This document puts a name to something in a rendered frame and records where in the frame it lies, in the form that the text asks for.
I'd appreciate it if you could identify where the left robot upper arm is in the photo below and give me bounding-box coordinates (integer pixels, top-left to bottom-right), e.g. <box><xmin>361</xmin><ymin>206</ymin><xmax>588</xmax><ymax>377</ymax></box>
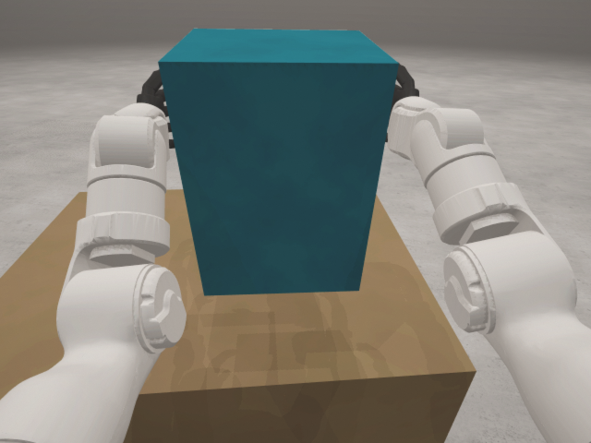
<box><xmin>0</xmin><ymin>263</ymin><xmax>187</xmax><ymax>443</ymax></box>

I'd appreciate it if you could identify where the pedestal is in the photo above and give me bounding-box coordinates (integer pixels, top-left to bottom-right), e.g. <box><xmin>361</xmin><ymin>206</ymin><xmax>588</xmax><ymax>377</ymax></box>
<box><xmin>0</xmin><ymin>189</ymin><xmax>476</xmax><ymax>443</ymax></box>

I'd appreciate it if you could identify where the robot right hand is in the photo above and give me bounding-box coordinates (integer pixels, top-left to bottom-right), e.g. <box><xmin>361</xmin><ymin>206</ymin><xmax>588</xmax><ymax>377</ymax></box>
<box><xmin>385</xmin><ymin>63</ymin><xmax>419</xmax><ymax>142</ymax></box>

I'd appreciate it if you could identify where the robot left hand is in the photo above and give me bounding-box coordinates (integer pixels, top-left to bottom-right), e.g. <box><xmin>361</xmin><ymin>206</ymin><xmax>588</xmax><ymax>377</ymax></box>
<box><xmin>137</xmin><ymin>69</ymin><xmax>175</xmax><ymax>149</ymax></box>

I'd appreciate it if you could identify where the right robot upper arm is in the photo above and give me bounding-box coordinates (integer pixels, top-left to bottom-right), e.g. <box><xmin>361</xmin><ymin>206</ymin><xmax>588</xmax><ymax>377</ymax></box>
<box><xmin>443</xmin><ymin>231</ymin><xmax>591</xmax><ymax>443</ymax></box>

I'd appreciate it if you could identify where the robot right forearm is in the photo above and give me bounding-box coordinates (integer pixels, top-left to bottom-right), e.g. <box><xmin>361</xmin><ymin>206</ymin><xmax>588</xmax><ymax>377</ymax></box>
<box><xmin>387</xmin><ymin>96</ymin><xmax>577</xmax><ymax>305</ymax></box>

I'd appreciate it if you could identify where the robot left forearm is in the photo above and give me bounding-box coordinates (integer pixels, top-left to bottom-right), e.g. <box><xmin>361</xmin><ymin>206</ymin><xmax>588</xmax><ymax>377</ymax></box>
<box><xmin>56</xmin><ymin>102</ymin><xmax>170</xmax><ymax>345</ymax></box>

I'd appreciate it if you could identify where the carton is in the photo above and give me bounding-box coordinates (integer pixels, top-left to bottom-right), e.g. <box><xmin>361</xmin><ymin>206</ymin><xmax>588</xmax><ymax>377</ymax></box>
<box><xmin>158</xmin><ymin>29</ymin><xmax>399</xmax><ymax>296</ymax></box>

